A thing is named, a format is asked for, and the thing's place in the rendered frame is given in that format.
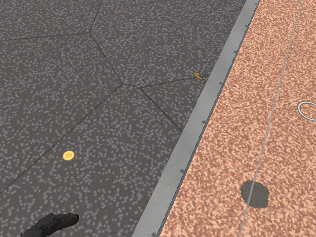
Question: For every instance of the left robot hand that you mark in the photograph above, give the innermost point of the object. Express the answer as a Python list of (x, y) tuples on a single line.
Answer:
[(50, 224)]

